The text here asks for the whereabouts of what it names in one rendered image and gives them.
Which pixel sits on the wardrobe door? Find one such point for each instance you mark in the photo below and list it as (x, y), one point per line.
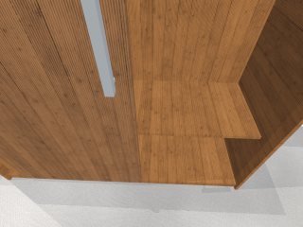
(5, 164)
(55, 121)

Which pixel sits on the handle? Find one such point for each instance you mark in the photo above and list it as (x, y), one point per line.
(93, 18)

